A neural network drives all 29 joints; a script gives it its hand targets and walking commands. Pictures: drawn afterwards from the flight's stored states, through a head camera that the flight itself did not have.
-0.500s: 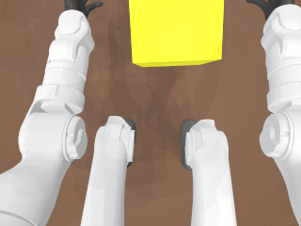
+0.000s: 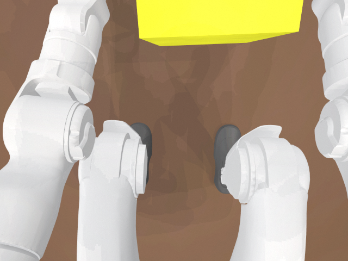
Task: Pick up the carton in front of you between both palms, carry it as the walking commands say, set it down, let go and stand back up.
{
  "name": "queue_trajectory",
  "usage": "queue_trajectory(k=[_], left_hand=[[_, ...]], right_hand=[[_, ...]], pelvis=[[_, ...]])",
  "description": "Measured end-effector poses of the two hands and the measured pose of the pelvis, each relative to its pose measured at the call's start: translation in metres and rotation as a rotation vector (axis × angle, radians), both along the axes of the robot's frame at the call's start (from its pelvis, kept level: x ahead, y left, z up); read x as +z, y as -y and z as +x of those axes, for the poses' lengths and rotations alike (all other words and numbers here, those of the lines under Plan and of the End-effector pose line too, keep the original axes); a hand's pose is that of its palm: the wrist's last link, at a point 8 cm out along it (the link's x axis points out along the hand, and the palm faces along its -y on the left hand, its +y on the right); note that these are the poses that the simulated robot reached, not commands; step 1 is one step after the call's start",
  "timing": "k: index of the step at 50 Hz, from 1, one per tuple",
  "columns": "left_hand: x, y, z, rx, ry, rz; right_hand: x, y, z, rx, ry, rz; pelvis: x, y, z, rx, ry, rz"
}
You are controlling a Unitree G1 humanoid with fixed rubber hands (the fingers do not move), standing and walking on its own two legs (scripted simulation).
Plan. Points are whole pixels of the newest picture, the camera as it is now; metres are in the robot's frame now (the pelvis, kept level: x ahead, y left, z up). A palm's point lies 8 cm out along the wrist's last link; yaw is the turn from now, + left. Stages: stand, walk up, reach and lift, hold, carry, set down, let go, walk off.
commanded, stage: reach and lift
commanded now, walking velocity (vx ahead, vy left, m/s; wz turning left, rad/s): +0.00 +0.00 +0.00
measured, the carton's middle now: out of the picture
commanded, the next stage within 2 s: none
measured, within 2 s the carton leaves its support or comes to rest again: leaves its support in 0.72 s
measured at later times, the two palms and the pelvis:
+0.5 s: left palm out of the picture +0.55 +0.11 -0.16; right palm out of the picture +0.55 -0.19 -0.16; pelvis -0.01 +0.00 +0.01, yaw +0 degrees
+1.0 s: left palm out of the picture +0.53 +0.11 -0.02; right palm out of the picture +0.51 -0.18 -0.04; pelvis +0.00 +0.01 +0.05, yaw -1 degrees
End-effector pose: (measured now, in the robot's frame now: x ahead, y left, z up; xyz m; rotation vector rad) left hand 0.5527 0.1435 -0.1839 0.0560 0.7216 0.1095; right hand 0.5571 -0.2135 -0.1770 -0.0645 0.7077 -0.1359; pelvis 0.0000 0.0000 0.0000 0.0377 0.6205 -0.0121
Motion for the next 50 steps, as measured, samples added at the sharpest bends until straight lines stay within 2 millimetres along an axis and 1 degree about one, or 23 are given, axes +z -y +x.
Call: queue_trajectory(k=[5, 12, 14, 18, 19, 24, 30, 33, 36, 39, 41, 45, 50], left_hand=[[0.011, 0.0, 0.008, 0.005, 0.02, -0.01], [0.019, 0.001, 0.001, -0.008, 0.007, -0.007], [0.02, 0.006, 0.0, -0.01, 0.006, -0.021], [0.023, 0.028, -0.001, -0.056, 0.012, -0.052], [0.023, 0.031, -0.001, -0.041, 0.009, -0.049], [0.024, 0.031, 0.002, -0.019, -0.005, -0.046], [0.02, 0.028, 0.001, -0.012, 0.008, -0.094], [0.024, 0.027, 0.004, -0.018, 0.003, -0.079], [0.033, 0.026, 0.007, 0.009, 0.017, -0.073], [0.051, 0.028, 0.008, 0.044, 0.05, -0.059], [0.069, 0.028, 0.007, 0.049, 0.072, -0.074], [0.111, 0.029, -0.002, 0.049, 0.084, -0.084], [0.164, 0.031, -0.022, 0.047, 0.081, -0.079]], right_hand=[[0.007, -0.001, 0.0, 0.01, 0.006, -0.006], [0.009, -0.012, -0.01, 0.012, -0.006, 0.02], [0.01, -0.016, -0.012, 0.021, -0.01, 0.017], [0.011, -0.021, -0.014, 0.024, -0.015, 0.029], [0.011, -0.021, -0.015, 0.018, -0.022, 0.028], [0.012, -0.022, -0.011, 0.036, -0.044, 0.029], [0.012, -0.022, -0.009, 0.062, -0.057, 0.024], [0.011, -0.023, -0.011, 0.046, -0.061, 0.042], [0.014, -0.027, -0.015, 0.043, -0.058, 0.037], [0.026, -0.032, -0.018, 0.013, -0.041, 0.02], [0.041, -0.032, -0.022, 0.001, -0.023, 0.034], [0.083, -0.031, -0.033, -0.009, -0.016, 0.042], [0.14, -0.029, -0.05, -0.023, -0.02, 0.048]], pelvis=[[-0.004, 0.0, -0.001, -0.004, 0.013, 0.0], [-0.002, -0.002, -0.006, -0.006, 0.015, -0.002], [0.0, -0.003, -0.008, -0.006, 0.019, -0.003], [0.005, -0.004, -0.012, -0.004, 0.026, -0.003], [0.005, -0.004, -0.013, -0.005, 0.025, -0.004], [0.008, -0.003, -0.013, -0.009, 0.026, 0.0], [0.003, -0.001, -0.008, -0.007, 0.005, -0.005], [0.002, -0.002, -0.006, -0.01, 0.001, -0.01], [0.003, -0.003, -0.004, -0.009, -0.012, -0.014], [0.005, -0.005, -0.002, -0.009, -0.021, -0.015], [0.009, -0.005, -0.002, -0.01, -0.017, -0.013], [0.021, -0.007, -0.001, -0.008, -0.057, -0.013], [0.048, -0.008, -0.003, -0.014, -0.1, -0.014]])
